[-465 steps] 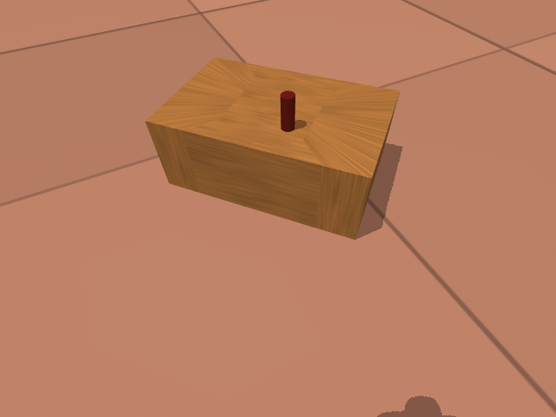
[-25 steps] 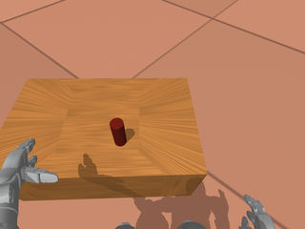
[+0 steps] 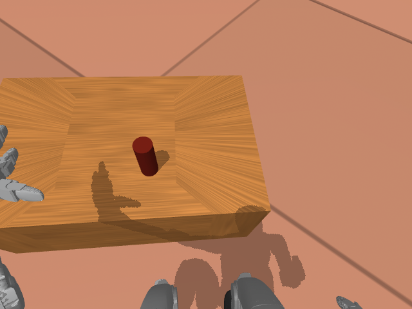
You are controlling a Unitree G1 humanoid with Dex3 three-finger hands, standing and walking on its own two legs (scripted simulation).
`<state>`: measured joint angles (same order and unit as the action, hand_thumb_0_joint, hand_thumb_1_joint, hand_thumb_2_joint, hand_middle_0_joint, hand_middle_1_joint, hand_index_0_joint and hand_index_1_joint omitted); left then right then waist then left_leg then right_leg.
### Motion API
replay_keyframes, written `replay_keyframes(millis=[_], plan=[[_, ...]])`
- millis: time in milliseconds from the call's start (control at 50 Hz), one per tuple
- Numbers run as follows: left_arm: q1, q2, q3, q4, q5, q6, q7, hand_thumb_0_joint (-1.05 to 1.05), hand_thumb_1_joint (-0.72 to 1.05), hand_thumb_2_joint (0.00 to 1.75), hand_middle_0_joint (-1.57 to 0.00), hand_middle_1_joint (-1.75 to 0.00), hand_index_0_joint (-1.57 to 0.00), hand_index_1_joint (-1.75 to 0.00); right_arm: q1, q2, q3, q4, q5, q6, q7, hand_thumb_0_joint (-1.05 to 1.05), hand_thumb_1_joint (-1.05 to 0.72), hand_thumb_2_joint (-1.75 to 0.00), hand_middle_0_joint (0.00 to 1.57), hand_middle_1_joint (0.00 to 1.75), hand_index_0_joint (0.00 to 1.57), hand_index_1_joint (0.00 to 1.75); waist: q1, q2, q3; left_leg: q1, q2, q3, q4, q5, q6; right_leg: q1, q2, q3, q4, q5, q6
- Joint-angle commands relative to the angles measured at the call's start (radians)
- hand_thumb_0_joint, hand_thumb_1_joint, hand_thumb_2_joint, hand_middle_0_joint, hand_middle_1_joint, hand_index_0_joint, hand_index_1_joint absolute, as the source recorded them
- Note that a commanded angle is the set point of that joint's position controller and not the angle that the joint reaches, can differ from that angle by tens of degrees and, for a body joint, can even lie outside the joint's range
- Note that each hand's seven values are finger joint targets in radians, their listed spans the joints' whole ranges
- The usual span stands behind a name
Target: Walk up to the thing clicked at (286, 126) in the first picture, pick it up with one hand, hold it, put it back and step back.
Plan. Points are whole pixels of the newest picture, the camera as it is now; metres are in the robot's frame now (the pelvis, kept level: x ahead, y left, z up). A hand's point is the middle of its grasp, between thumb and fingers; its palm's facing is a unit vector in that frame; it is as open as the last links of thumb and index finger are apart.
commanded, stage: go down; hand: left
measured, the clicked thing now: (146, 157) +0.55 +0.16 -0.25
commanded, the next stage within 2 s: none
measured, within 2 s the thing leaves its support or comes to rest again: neither
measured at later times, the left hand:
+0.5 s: hand (19, 147) +0.43 +0.35 +0.03, palm faces +0.13 -0.99 -0.07, open 17.2 cm
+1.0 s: hand (18, 138) +0.45 +0.36 +0.03, palm faces +0.13 -0.99 -0.05, open 17.0 cm
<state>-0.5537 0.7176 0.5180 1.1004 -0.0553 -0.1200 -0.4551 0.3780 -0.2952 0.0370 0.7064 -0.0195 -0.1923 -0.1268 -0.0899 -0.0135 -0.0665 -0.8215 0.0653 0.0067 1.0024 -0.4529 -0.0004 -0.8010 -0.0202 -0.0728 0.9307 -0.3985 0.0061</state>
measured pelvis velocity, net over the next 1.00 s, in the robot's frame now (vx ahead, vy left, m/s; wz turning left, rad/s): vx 0.00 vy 0.01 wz -0.01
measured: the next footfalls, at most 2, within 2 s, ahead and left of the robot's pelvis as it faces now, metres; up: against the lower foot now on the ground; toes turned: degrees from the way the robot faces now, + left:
none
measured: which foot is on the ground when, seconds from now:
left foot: down 0.00-1.00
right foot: down 0.00-1.00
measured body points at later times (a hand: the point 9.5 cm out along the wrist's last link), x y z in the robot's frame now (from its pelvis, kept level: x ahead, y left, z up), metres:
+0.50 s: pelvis +0.01 +0.01 -0.01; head +0.13 +0.04 +0.42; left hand +0.41 +0.40 +0.04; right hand +0.05 -0.27 -0.10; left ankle +0.02 +0.12 -0.68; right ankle +0.03 -0.13 -0.68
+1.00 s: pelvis +0.00 +0.01 -0.02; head +0.15 +0.05 +0.41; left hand +0.44 +0.41 +0.04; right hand +0.03 -0.27 -0.11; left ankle +0.02 +0.12 -0.68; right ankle +0.03 -0.13 -0.68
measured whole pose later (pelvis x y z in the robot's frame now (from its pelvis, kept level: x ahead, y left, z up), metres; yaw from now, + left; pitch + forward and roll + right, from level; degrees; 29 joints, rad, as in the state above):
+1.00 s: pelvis +0.00 +0.01 -0.02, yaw -1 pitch +22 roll -4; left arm -0.76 0.83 0.59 1.20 -0.08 -0.23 -0.52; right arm 0.37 -0.30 0.08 0.69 -0.03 -0.14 -0.10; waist -0.13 -0.01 -0.08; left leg -1.00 0.07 -0.01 1.12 -0.50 0.01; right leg -0.96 -0.01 -0.08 1.01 -0.43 0.02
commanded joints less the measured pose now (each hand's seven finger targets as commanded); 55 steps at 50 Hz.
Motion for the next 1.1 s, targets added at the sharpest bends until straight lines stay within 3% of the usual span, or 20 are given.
replay_keyframes(millis=[0,40,120,180,280,300,320,400,420,540,620,700,780,820,860,880,900,960,1020,1080], plan=[[-0.317,0.374,0.061,-0.13,-0.021,-0.089,-0.021,0.0,-0.45,0.05,-0.06,-0.01,-0.05,-0.02,0.119,-0.197,-0.06,-0.058,-0.002,-0.024,-0.01,0.0,-0.87,-0.89,0.2,0.3,0.2,0.3,0.011,0.148,-0.339,0.207,-0.033,-0.039,-0.125,0.226,0.01,0.1,0.03,0.024,-0.101,0.148,-0.036],[-0.348,0.426,0.089,-0.16,-0.022,-0.104,-0.018,0.0,-0.46,0.04,-0.07,-0.01,-0.06,-0.02,0.108,-0.204,-0.061,-0.075,-0.001,-0.017,-0.013,0.0,-0.87,-0.89,0.2,0.3,0.2,0.3,0.013,0.163,-0.373,0.202,-0.038,-0.026,-0.116,0.222,0.015,0.129,0.025,0.038,-0.105,0.158,-0.034],[-0.362,0.402,0.081,-0.125,-0.034,-0.115,-0.035,0.0,-0.43,0.05,-0.06,-0.01,-0.05,-0.02,0.123,-0.204,-0.055,-0.053,-0.003,-0.008,-0.01,0.0,-0.88,-0.89,0.2,0.3,0.2,0.3,0.005,0.191,-0.392,0.243,-0.028,-0.045,-0.103,0.29,0.005,0.069,0.031,0.022,-0.081,0.181,-0.04],[-0.376,0.462,0.119,-0.136,-0.03,-0.124,-0.036,0.0,-0.44,0.06,-0.06,-0.01,-0.04,-0.02,0.125,-0.211,-0.052,-0.067,-0.006,-0.002,-0.012,0.0,-0.88,-0.9,0.2,0.3,0.2,0.3,0.009,0.169,-0.425,0.228,-0.03,-0.039,-0.085,0.332,0.012,0.11,0.028,0.027,-0.081,0.22,-0.036],[-0.385,0.418,0.085,-0.104,-0.032,-0.124,-0.048,0.0,-0.45,0.06,-0.06,-0.02,-0.05,-0.03,0.141,-0.204,-0.05,-0.047,-0.006,0.008,-0.009,0.0,-0.88,-0.9,0.2,0.3,0.2,0.3,-0.009,0.177,-0.415,0.236,-0.028,-0.042,-0.071,0.356,0.013,0.081,0.031,0.027,-0.076,0.237,-0.036],[-0.413,0.46,0.11,-0.153,-0.032,-0.131,-0.045,0.0,-0.45,0.06,-0.07,-0.02,-0.05,-0.03,0.131,-0.209,-0.051,-0.061,-0.008,0.009,-0.009,0.0,-0.88,-0.9,0.2,0.3,0.2,0.3,0.005,0.199,-0.432,0.232,-0.029,-0.043,-0.069,0.368,0.01,0.084,0.029,0.027,-0.071,0.24,-0.038],[-0.413,0.457,0.11,-0.138,-0.034,-0.131,-0.046,0.0,-0.46,0.04,-0.07,-0.01,-0.05,-0.02,0.13,-0.209,-0.051,-0.06,-0.007,0.01,-0.008,0.0,-0.89,-0.9,0.2,0.3,0.2,0.3,0.001,0.208,-0.432,0.246,-0.028,-0.045,-0.066,0.367,0.009,0.067,0.03,0.026,-0.072,0.232,-0.039],[-0.409,0.403,0.076,-0.109,-0.039,-0.128,-0.055,0.0,-0.46,0.06,-0.06,-0.02,-0.04,-0.03,0.147,-0.207,-0.05,-0.046,-0.009,0.014,-0.003,0.0,-0.88,-0.9,0.2,0.3,0.2,0.3,-0.01,0.207,-0.422,0.282,-0.017,-0.063,-0.062,0.426,0.0,0.018,0.037,0.011,-0.06,0.236,-0.043],[-0.418,0.441,0.106,-0.138,-0.044,-0.133,-0.056,0.0,-0.47,0.06,-0.06,-0.01,-0.04,-0.03,0.144,-0.212,-0.05,-0.048,-0.01,0.015,-0.004,0.0,-0.89,-0.9,0.2,0.3,0.2,0.3,0.002,0.225,-0.446,0.298,-0.014,-0.069,-0.057,0.465,-0.004,0.012,0.038,0.007,-0.054,0.251,-0.042],[-0.455,0.425,0.091,-0.125,-0.043,-0.138,-0.058,0.0,-0.47,0.05,-0.06,-0.02,-0.04,-0.03,0.152,-0.204,-0.049,-0.043,-0.01,0.021,-0.001,0.0,-0.89,-0.9,0.2,0.3,0.2,0.3,-0.014,0.209,-0.424,0.261,-0.018,-0.064,-0.054,0.403,0.002,0.015,0.038,0.013,-0.053,0.234,-0.04],[-0.461,0.474,0.127,-0.118,-0.04,-0.146,-0.05,0.0,-0.52,0.08,-0.07,-0.03,-0.04,-0.06,0.138,-0.212,-0.046,-0.062,-0.013,0.023,0.001,0.0,-0.89,-0.9,0.2,0.3,0.2,0.3,-0.009,0.204,-0.452,0.246,-0.019,-0.063,-0.049,0.398,0.006,0.038,0.033,0.016,-0.047,0.233,-0.041],[-0.472,0.434,0.098,-0.099,-0.042,-0.148,-0.057,0.0,-0.41,0.05,-0.06,-0.01,-0.04,-0.02,0.14,-0.208,-0.044,-0.06,-0.014,0.025,0.003,0.0,-0.89,-0.9,0.2,0.3,0.2,0.3,-0.019,0.207,-0.422,0.238,-0.018,-0.064,-0.047,0.363,0.005,-0.004,0.036,0.016,-0.044,0.205,-0.041],[-0.513,0.481,0.118,-0.119,-0.041,-0.158,-0.057,0.0,-0.41,0.05,-0.06,-0.01,-0.04,-0.02,0.143,-0.21,-0.04,-0.062,-0.015,0.026,0.005,0.0,-0.89,-0.9,0.2,0.3,0.2,0.3,-0.019,0.213,-0.439,0.204,-0.023,-0.059,-0.039,0.328,0.009,0.015,0.032,0.024,-0.04,0.195,-0.041],[-0.5,0.435,0.087,-0.079,-0.044,-0.156,-0.066,0.0,-0.41,0.05,-0.06,-0.01,-0.04,-0.03,0.149,-0.205,-0.037,-0.051,-0.014,0.028,0.006,0.0,-0.89,-0.9,0.2,0.3,0.2,0.3,-0.026,0.218,-0.416,0.21,-0.02,-0.066,-0.04,0.31,0.003,-0.027,0.037,0.016,-0.035,0.175,-0.043],[-0.522,0.49,0.122,-0.111,-0.044,-0.166,-0.06,0.0,-0.4,0.06,-0.06,-0.01,-0.03,-0.02,0.149,-0.215,-0.04,-0.057,-0.013,0.03,0.007,0.0,-0.89,-0.9,0.2,0.3,0.2,0.3,-0.018,0.222,-0.452,0.221,-0.018,-0.074,-0.039,0.326,0.0,-0.026,0.037,0.012,-0.026,0.177,-0.044],[-0.531,0.471,0.102,-0.094,-0.046,-0.167,-0.068,0.0,-0.38,0.06,-0.06,-0.01,-0.04,-0.02,0.156,-0.21,-0.033,-0.049,-0.015,0.033,0.007,0.0,-0.88,-0.9,0.2,0.3,0.2,0.3,-0.023,0.24,-0.457,0.223,-0.019,-0.071,-0.028,0.34,-0.001,-0.029,0.036,0.013,-0.023,0.188,-0.045],[-0.538,0.518,0.135,-0.138,-0.044,-0.173,-0.062,0.0,-0.39,0.06,-0.06,-0.01,-0.04,-0.02,0.147,-0.216,-0.038,-0.065,-0.015,0.034,0.007,0.0,-0.88,-0.9,0.2,0.3,0.2,0.3,-0.012,0.238,-0.477,0.221,-0.021,-0.069,-0.031,0.337,0.002,-0.007,0.034,0.017,-0.023,0.187,-0.044],[-0.519,0.473,0.116,-0.098,-0.05,-0.168,-0.071,0.0,-0.38,0.07,-0.06,-0.02,-0.03,-0.03,0.162,-0.208,-0.031,-0.048,-0.015,0.037,0.007,0.0,-0.89,-0.9,0.2,0.3,0.2,0.3,-0.026,0.223,-0.481,0.22,-0.019,-0.074,-0.019,0.378,0.001,-0.006,0.035,0.014,-0.016,0.217,-0.042],[-0.539,0.499,0.122,-0.108,-0.048,-0.171,-0.073,0.0,-0.36,0.08,-0.05,-0.01,-0.03,-0.03,0.173,-0.218,-0.031,-0.035,-0.017,0.039,0.009,0.0,-0.89,-0.9,0.2,0.3,0.2,0.3,-0.023,0.253,-0.496,0.266,-0.014,-0.086,-0.004,0.461,-0.005,-0.053,0.039,0.006,-0.004,0.238,-0.046],[-0.534,0.48,0.113,-0.09,-0.05,-0.173,-0.077,0.0,-0.38,0.09,-0.05,-0.02,-0.03,-0.03,0.174,-0.217,-0.03,-0.037,-0.018,0.041,0.013,0.0,-0.89,-0.9,0.2,0.3,0.2,0.3,-0.027,0.241,-0.476,0.259,-0.011,-0.089,-0.003,0.456,-0.006,-0.067,0.04,0.005,-0.004,0.231,-0.045]])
